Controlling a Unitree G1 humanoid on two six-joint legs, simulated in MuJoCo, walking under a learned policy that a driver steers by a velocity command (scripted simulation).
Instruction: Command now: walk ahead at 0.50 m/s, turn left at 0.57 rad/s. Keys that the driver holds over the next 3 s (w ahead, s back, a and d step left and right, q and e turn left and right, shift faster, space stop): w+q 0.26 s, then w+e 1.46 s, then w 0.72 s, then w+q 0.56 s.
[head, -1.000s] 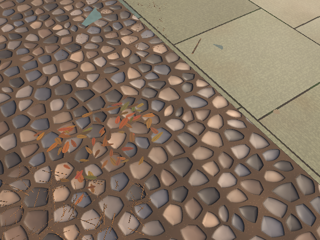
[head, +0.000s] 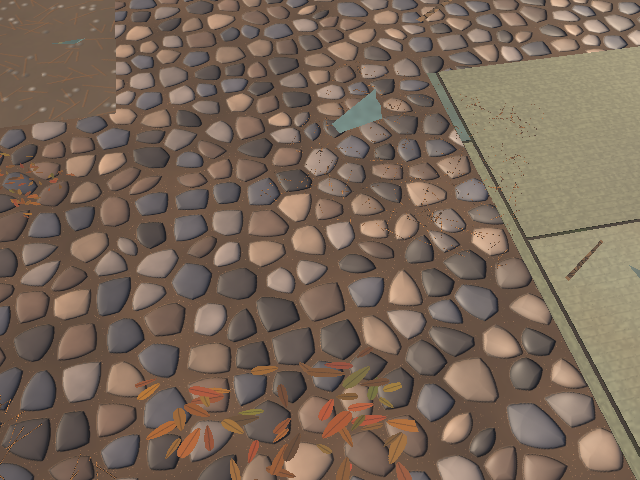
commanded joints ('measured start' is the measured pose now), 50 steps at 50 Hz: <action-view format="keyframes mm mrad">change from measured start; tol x16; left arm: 1 10 207 44 -41 -1 21 6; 24 -444 102 -6 -290 -2 41 -65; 31 121 322 78 -150 29 28 -28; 36 -123 152 35 -161 -23 39 -38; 50 84 214 58 -141 -14 34 -19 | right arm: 1 170 -104 -41 -7 -3 -20 -17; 4 397 -319 -103 20 12 -17 -53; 9 212 -157 -55 21 44 -39 -70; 31 420 -129 -10 50 43 -89 -82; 50 -96 -113 26 -158 11 -61 -46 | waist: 1 -118 -103 -107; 3 -160 183 -309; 7 -79 -30 -66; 25 -121 43 37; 30 99 13 -202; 31 65 -210 -307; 36 -73 -8 -22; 50 46 -82 -32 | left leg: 1 219 -119 53 -66 -114 72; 2 469 -93 -33 -144 -101 114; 4 868 322 -885 -346 -129 304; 7 531 191 -482 -372 185 182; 12 381 84 -360 -411 322 159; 24 645 145 -224 -473 458 63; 29 659 136 -101 -45 989 5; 30 492 110 -72 205 789 -14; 32 -55 -139 -159 771 -307 -67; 50 -106 -7 -133 2 118 -175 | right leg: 1 -6 -255 52 338 1079 -124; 2 -163 -233 39 604 889 -88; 3 -598 -102 53 970 158 -26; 4 -804 36 266 1137 -160 1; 24 -779 -40 274 325 380 -73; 29 -369 116 218 207 230 -177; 30 -133 31 335 179 232 -224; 32 159 -308 1116 -10 240 -423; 37 -302 -131 678 -97 363 -304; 50 -129 -71 674 -15 599 -242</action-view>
